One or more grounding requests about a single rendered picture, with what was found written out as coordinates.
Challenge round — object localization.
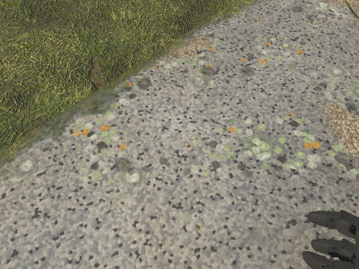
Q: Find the right robot hand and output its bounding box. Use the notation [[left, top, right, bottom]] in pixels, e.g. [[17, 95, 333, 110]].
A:
[[302, 210, 359, 269]]

